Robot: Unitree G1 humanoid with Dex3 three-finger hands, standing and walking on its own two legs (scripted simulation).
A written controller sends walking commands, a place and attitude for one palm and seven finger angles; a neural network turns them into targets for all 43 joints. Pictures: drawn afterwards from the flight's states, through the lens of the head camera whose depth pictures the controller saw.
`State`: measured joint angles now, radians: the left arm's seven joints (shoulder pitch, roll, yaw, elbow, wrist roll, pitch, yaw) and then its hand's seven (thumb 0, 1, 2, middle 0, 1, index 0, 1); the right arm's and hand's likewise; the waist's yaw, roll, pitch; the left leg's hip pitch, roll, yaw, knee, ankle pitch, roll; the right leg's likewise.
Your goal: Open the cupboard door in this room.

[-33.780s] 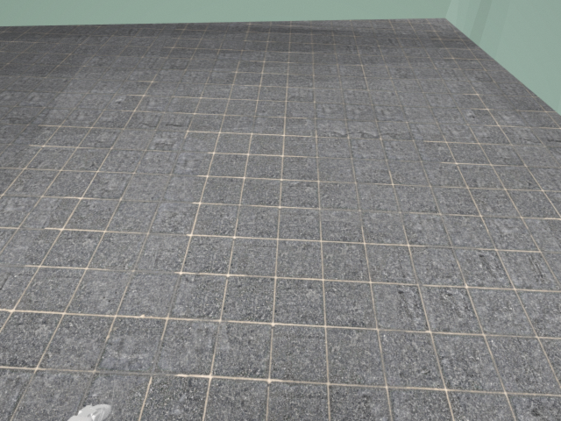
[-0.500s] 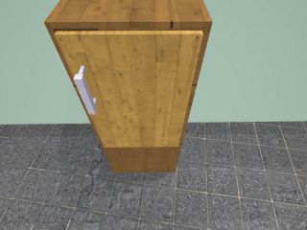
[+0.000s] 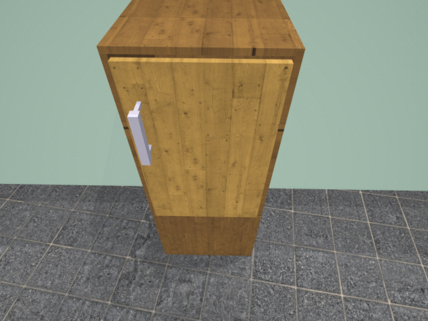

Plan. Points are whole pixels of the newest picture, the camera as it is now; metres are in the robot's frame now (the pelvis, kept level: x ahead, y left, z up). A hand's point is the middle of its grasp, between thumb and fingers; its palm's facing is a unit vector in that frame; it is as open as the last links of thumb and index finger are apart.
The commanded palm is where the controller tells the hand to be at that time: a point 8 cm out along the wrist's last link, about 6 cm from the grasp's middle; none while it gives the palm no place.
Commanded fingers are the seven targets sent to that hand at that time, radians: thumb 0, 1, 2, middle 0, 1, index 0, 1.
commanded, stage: come to a stop and stand still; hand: left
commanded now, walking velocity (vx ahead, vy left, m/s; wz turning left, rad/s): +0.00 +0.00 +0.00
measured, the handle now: (142, 134) +0.50 +0.20 +0.06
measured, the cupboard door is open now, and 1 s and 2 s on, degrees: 0 0 0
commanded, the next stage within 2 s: look again from close up in 1.90 s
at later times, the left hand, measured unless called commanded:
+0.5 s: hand out of the picture -0.05 +0.18 -0.16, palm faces +0.00 -0.98 -0.19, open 7.4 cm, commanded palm none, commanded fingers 0.00 0.90 0.90 -0.20 -0.30 -0.20 -0.30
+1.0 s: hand out of the picture -0.12 +0.16 -0.16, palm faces +0.06 -0.99 -0.15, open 7.4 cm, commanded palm none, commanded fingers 0.00 0.90 0.90 -0.20 -0.30 -0.20 -0.30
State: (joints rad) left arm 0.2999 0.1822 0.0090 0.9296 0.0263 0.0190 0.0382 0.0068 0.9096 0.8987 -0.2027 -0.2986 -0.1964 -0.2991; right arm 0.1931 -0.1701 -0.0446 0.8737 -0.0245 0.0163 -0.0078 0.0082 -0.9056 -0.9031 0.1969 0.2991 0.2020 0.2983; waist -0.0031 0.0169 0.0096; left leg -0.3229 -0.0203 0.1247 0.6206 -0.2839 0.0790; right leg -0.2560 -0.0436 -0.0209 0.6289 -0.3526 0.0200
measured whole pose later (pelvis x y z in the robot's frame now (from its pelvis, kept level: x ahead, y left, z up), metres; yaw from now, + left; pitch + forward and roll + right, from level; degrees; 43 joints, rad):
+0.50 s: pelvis -0.05 +0.01 +0.01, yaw +0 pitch -2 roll -1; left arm 0.37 0.16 0.00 1.01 0.03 0.01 0.03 0.01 0.91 0.90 -0.20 -0.30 -0.20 -0.30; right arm 0.32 -0.20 -0.04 1.05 -0.02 0.02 0.00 0.01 -0.91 -0.90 0.20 0.30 0.20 0.30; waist -0.02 0.01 0.01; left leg -0.29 -0.02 0.12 0.45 -0.14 0.07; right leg -0.23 -0.03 -0.02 0.48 -0.21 0.02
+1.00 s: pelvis -0.07 +0.01 +0.01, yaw +0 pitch -3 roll -1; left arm 0.41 0.09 0.01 1.08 0.03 0.01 0.04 0.00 0.91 0.90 -0.20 -0.30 -0.20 -0.30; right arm 0.28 -0.13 -0.05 1.10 -0.02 0.03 -0.01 0.01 -0.92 -0.90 0.20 0.30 0.20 0.30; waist 0.00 0.02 0.02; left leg -0.30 -0.04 0.11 0.42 -0.14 0.07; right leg -0.26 -0.04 -0.01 0.48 -0.23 0.02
